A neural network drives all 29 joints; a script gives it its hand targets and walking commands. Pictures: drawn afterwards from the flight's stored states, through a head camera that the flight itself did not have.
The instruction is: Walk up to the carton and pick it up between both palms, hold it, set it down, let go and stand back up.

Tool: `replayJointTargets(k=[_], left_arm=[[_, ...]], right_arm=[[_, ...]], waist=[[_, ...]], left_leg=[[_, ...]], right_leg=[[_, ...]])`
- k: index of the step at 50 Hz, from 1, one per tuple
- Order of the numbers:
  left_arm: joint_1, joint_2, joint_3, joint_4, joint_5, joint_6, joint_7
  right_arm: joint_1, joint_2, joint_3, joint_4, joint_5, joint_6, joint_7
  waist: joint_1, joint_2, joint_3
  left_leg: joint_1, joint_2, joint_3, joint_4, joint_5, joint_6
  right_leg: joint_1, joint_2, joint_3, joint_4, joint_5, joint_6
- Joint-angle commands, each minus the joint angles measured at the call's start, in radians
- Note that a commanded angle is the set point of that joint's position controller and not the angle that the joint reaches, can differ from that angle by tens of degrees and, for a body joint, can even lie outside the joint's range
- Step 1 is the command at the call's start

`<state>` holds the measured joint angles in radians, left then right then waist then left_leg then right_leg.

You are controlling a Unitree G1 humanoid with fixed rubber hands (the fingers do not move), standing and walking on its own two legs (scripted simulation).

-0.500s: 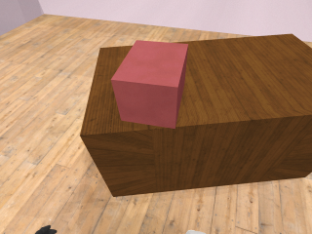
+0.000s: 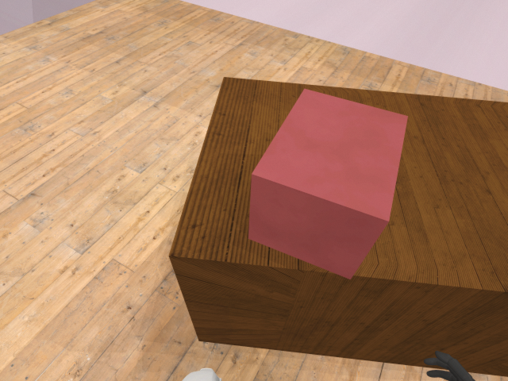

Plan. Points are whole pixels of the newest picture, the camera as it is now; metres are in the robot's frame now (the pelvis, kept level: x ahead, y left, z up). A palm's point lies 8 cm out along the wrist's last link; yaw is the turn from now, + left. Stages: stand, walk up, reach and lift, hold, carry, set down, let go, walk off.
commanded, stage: walk up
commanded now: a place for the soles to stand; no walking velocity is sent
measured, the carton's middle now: (326, 178) +0.51 -0.13 +0.00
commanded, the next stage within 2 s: none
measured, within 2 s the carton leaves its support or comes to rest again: neither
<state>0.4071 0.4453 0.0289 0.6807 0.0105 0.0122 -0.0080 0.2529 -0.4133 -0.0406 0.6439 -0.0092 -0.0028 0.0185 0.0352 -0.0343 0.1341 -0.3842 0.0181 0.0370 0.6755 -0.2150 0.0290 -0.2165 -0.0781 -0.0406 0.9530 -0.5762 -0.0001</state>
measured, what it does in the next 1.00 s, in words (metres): steps on the spot: right foot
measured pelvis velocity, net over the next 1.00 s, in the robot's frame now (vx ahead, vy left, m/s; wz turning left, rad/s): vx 0.06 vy -0.02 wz -0.10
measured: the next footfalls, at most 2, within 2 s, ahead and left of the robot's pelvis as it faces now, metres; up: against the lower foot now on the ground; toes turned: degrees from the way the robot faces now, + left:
right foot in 0.22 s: +0.12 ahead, -0.15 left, +0.00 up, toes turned -3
right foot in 1.28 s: +0.11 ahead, -0.26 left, +0.00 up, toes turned -8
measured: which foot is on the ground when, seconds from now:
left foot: down 0.00-1.00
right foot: up 0.00-0.20, down 0.22-1.00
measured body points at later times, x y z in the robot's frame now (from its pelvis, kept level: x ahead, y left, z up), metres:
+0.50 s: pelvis +0.05 -0.01 +0.02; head +0.08 -0.03 +0.47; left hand +0.19 +0.30 -0.07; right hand +0.15 -0.33 -0.10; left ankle +0.10 +0.11 -0.71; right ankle +0.08 -0.15 -0.71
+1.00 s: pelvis +0.06 -0.02 +0.03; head +0.09 -0.02 +0.48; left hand +0.19 +0.29 -0.09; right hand +0.13 -0.34 -0.10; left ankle +0.10 +0.11 -0.71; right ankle +0.08 -0.15 -0.71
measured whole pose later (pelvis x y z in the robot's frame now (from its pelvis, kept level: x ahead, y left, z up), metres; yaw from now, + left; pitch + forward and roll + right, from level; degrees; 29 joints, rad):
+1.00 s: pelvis +0.06 -0.02 +0.03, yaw -6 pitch -2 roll +1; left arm 0.09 0.38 0.02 1.06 -0.02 0.00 -0.01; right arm 0.09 -0.39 -0.03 1.04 0.02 0.01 0.02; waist 0.00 0.00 0.10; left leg -0.17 0.07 0.12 0.39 -0.18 -0.02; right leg -0.20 -0.01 0.07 0.42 -0.18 0.02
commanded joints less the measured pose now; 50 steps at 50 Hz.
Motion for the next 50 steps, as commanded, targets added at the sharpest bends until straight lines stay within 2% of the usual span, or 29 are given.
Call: replayJointTargets(k=[1,3,4,5,6,9,10,12,13,15,17,18,20,21,24,25,27,29,30,33,34,36,38,40,44,46,47,49,50], left_arm=[[0.027,0.179,0.077,-0.077,-0.002,-0.016,0.033],[0.055,0.152,0.064,-0.038,-0.004,-0.014,0.026],[0.048,0.165,0.074,-0.041,0.006,-0.017,0.023],[0.045,0.156,0.072,-0.028,0.002,-0.005,0.02],[0.043,0.134,0.062,-0.021,-0.013,-0.004,0.022],[0.009,0.152,0.068,0.022,-0.009,-0.019,0.018],[-0.039,0.219,0.08,0.017,-0.01,-0.02,0.021],[-0.141,0.264,0.078,0.004,-0.025,-0.028,0.013],[-0.18,0.25,0.068,0.027,-0.031,-0.028,0.01],[-0.206,0.21,0.051,0.055,-0.041,-0.033,0.007],[-0.239,0.203,0.044,0.094,-0.046,-0.028,0.004],[-0.234,0.202,0.044,0.1,-0.043,-0.025,0.004],[-0.286,0.199,0.037,0.107,-0.044,-0.033,0.006],[-0.264,0.21,0.037,0.121,-0.046,-0.035,0.006],[-0.278,0.204,0.035,0.155,-0.042,-0.027,0.005],[-0.268,0.191,0.043,0.169,-0.039,-0.023,0.003],[-0.31,0.199,0.044,0.189,-0.04,-0.026,0.006],[-0.298,0.199,0.048,0.213,-0.034,-0.026,0.012],[-0.324,0.216,0.052,0.226,-0.031,-0.028,0.013],[-0.322,0.207,0.041,0.255,-0.035,-0.033,0.014],[-0.349,0.178,0.037,0.269,-0.037,-0.037,0.013],[-0.356,0.196,0.038,0.271,-0.035,-0.027,0.014],[-0.363,0.191,0.04,0.275,-0.032,-0.026,0.01],[-0.353,0.175,0.036,0.297,-0.035,-0.03,0.012],[-0.365,0.166,0.039,0.304,-0.02,-0.034,0.013],[-0.324,0.175,0.042,0.318,-0.033,-0.035,0.019],[-0.345,0.155,0.039,0.32,-0.027,-0.034,0.017],[-0.347,0.163,0.046,0.31,-0.024,-0.035,0.015],[-0.381,0.218,0.097,0.267,0.021,-0.005,-0.019]], right_arm=[[0.09,-0.283,-0.093,-0.052,-0.009,-0.01,-0.046],[0.018,-0.256,-0.074,-0.073,-0.002,-0.004,-0.039],[0.021,-0.229,-0.068,-0.074,-0.006,-0.006,-0.034],[-0.013,-0.201,-0.045,-0.055,0.002,-0.006,-0.034],[-0.048,-0.208,-0.042,-0.066,-0.004,-0.004,-0.033],[-0.128,-0.219,-0.038,-0.055,0.016,-0.004,-0.015],[-0.125,-0.23,-0.034,-0.042,0.017,-0.008,-0.01],[-0.084,-0.204,-0.019,-0.012,0.039,-0.009,-0.002],[-0.092,-0.219,-0.03,0.025,0.051,0.004,-0.007],[-0.125,-0.235,-0.03,0.057,0.051,0.013,-0.008],[-0.12,-0.245,-0.037,0.09,0.037,-0.004,-0.004],[-0.137,-0.241,-0.034,0.112,0.03,-0.008,-0.004],[-0.117,-0.226,-0.027,0.144,0.03,-0.017,-0.007],[-0.131,-0.222,-0.026,0.168,0.038,-0.016,-0.003],[-0.165,-0.21,-0.032,0.19,0.034,-0.007,-0.004],[-0.174,-0.209,-0.038,0.201,0.031,0.0,-0.004],[-0.191,-0.223,-0.033,0.227,0.029,-0.009,0.0],[-0.209,-0.197,-0.035,0.253,0.037,-0.013,0.003],[-0.217,-0.213,-0.04,0.249,0.039,-0.018,0.002],[-0.184,-0.2,-0.037,0.285,0.042,-0.013,-0.001],[-0.21,-0.21,-0.038,0.3,0.033,-0.01,0.0],[-0.206,-0.185,-0.035,0.314,0.03,-0.003,-0.004],[-0.204,-0.189,-0.04,0.309,0.036,-0.004,-0.006],[-0.202,-0.197,-0.044,0.325,0.023,-0.008,-0.004],[-0.208,-0.186,-0.044,0.333,0.039,-0.014,-0.006],[-0.227,-0.189,-0.045,0.329,0.04,-0.011,-0.008],[-0.203,-0.196,-0.041,0.338,0.035,-0.01,-0.008],[-0.21,-0.205,-0.053,0.344,0.022,-0.007,-0.012],[-0.053,-0.288,-0.083,0.334,0.014,-0.018,-0.06]], waist=[[-0.089,0.19,-0.13],[-0.065,0.174,-0.108],[-0.071,0.217,-0.118],[-0.046,0.195,-0.101],[-0.046,0.219,-0.115],[-0.012,0.204,-0.143],[-0.008,0.173,-0.127],[-0.046,-0.018,-0.133],[-0.046,-0.026,-0.079],[-0.029,-0.043,-0.069],[-0.043,-0.102,-0.091],[-0.024,-0.067,-0.098],[-0.046,-0.045,-0.163],[-0.023,-0.018,-0.16],[-0.015,-0.028,-0.158],[-0.011,0.038,-0.174],[-0.026,0.016,-0.149],[-0.014,0.049,-0.172],[-0.034,0.03,-0.176],[-0.032,-0.018,-0.206],[-0.023,0.047,-0.196],[-0.031,0.042,-0.167],[-0.032,0.008,-0.164],[-0.036,0.062,-0.162],[-0.031,0.014,-0.185],[-0.028,0.075,-0.183],[-0.037,0.035,-0.189],[-0.026,0.04,-0.152],[-0.079,0.038,-0.159]], left_leg=[[0.307,0.332,-0.389,-0.279,0.063,0.27],[0.164,0.274,-0.251,-0.275,0.082,0.216],[0.16,0.234,-0.225,-0.296,0.142,0.191],[0.097,0.243,-0.235,-0.294,0.126,0.175],[0.108,0.243,-0.203,-0.281,0.105,0.165],[-0.001,0.214,-0.134,-0.225,0.079,0.101],[-0.021,0.19,-0.116,-0.173,0.057,0.059],[0.098,0.101,-0.067,-0.173,-0.061,-0.01],[0.21,0.069,-0.053,-0.183,-0.11,-0.011],[0.216,0.106,-0.087,-0.222,-0.134,0.005],[0.195,0.151,-0.107,-0.25,-0.026,0.006],[0.193,0.128,-0.079,-0.245,-0.035,0.001],[0.257,0.122,-0.067,-0.251,0.069,0.001],[0.253,0.126,-0.075,-0.26,0.124,0.004],[0.239,0.135,-0.061,-0.28,0.043,0.006],[0.257,0.137,-0.053,-0.304,0.013,0.007],[0.215,0.151,-0.076,-0.347,-0.065,0.013],[0.268,0.153,-0.059,-0.339,0.011,0.011],[0.277,0.161,-0.07,-0.313,0.07,0.013],[0.311,0.139,-0.04,-0.312,0.105,0.001],[0.301,0.127,-0.022,-0.308,0.073,0.001],[0.283,0.131,-0.033,-0.334,0.023,0.002],[0.31,0.139,-0.035,-0.332,-0.011,0.007],[0.287,0.15,-0.053,-0.357,0.0,0.015],[0.304,0.167,-0.038,-0.364,0.018,0.009],[0.296,0.165,-0.039,-0.365,-0.002,0.017],[0.29,0.16,-0.045,-0.366,-0.021,0.012],[0.302,0.155,-0.032,-0.357,0.009,0.02],[0.404,0.278,-0.161,-0.39,0.009,0.088]], right_leg=[[-0.311,0.017,0.139,0.176,-0.038,-0.019],[-0.192,0.01,0.121,0.043,0.011,0.001],[-0.164,0.016,0.086,-0.016,0.059,0.001],[-0.12,0.003,0.117,-0.083,0.082,0.009],[-0.078,0.019,0.074,-0.154,0.085,0.0],[0.111,0.027,0.035,-0.389,0.412,-0.006],[0.122,0.004,0.093,-0.439,0.473,-0.017],[-0.019,-0.097,0.228,-0.52,0.429,-0.051],[-0.143,-0.119,0.251,-0.547,0.368,-0.07],[-0.166,-0.077,0.239,-0.569,0.241,-0.057],[-0.064,-0.047,0.188,-0.55,0.385,-0.032],[-0.059,-0.051,0.192,-0.552,0.444,-0.039],[-0.025,-0.079,0.221,-0.539,0.565,-0.05],[0.0,-0.056,0.198,-0.53,0.582,-0.055],[-0.003,-0.058,0.201,-0.534,0.536,-0.048],[0.0,-0.059,0.191,-0.553,0.467,-0.041],[0.016,-0.038,0.179,-0.574,0.445,-0.033],[0.011,-0.033,0.173,-0.561,0.506,-0.037],[0.006,-0.029,0.175,-0.57,0.56,-0.032],[0.016,-0.049,0.189,-0.585,0.59,-0.039],[0.023,-0.042,0.2,-0.584,0.617,-0.047],[-0.003,-0.048,0.216,-0.622,0.482,-0.04],[-0.037,-0.039,0.207,-0.628,0.5,-0.036],[-0.022,-0.034,0.211,-0.621,0.447,-0.036],[0.007,-0.022,0.176,-0.595,0.524,-0.025],[0.008,-0.015,0.183,-0.598,0.506,-0.016],[-0.003,-0.019,0.192,-0.6,0.497,-0.025],[-0.042,-0.019,0.202,-0.594,0.52,-0.033],[-0.165,0.036,0.105,-0.446,0.446,-0.038]])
